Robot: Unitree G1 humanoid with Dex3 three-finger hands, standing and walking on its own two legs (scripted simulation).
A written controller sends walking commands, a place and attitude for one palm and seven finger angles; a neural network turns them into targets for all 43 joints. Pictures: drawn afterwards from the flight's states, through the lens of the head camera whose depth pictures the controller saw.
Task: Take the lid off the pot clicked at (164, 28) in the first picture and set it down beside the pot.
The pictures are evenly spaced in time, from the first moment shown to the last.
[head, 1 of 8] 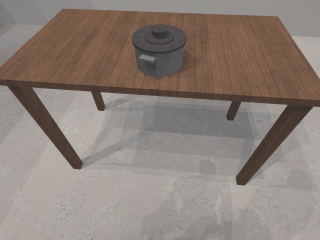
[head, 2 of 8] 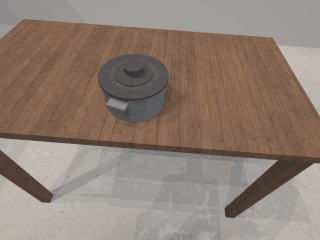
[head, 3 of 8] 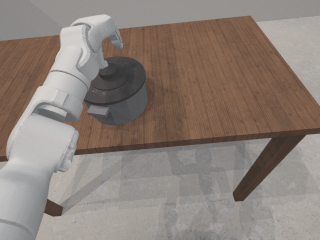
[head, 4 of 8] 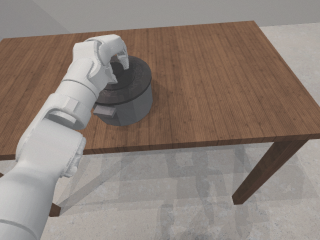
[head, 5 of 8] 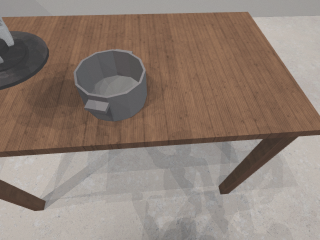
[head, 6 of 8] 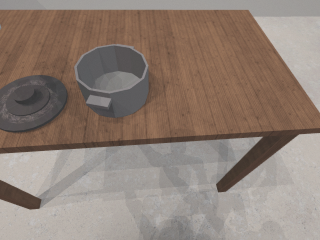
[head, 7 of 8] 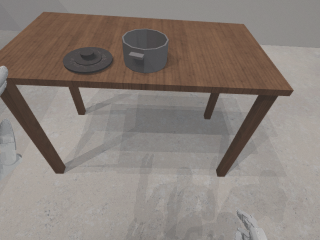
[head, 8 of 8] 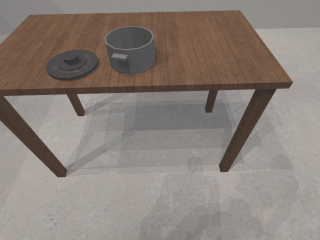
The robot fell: no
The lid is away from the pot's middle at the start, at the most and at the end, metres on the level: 0.00 0.24 0.24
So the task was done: yes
